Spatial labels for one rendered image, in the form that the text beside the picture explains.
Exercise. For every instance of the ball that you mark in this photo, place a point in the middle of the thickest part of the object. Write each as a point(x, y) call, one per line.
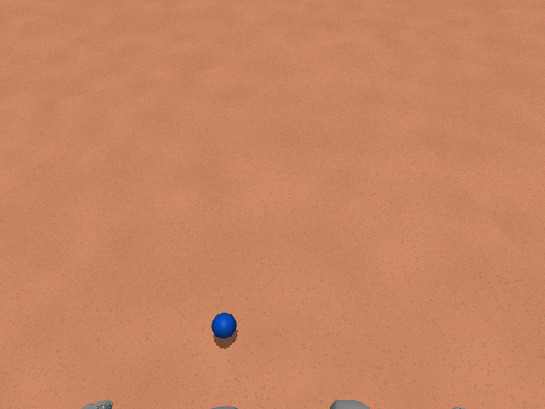
point(224, 325)

